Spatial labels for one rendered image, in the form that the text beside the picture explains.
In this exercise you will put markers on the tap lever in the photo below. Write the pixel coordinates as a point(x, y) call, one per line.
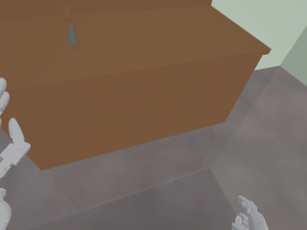
point(71, 38)

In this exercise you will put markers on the left robot hand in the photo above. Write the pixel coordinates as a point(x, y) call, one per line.
point(15, 151)

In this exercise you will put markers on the counter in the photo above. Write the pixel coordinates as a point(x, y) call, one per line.
point(142, 70)

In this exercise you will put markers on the robot left forearm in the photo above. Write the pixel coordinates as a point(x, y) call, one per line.
point(5, 210)

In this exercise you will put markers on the right robot hand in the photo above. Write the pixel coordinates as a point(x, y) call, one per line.
point(254, 221)

